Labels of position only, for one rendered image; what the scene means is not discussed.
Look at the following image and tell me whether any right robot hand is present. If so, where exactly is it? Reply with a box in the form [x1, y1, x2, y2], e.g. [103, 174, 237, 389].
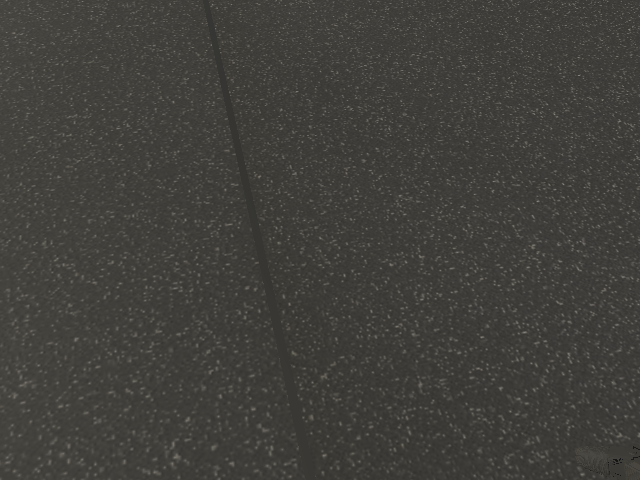
[575, 445, 640, 480]

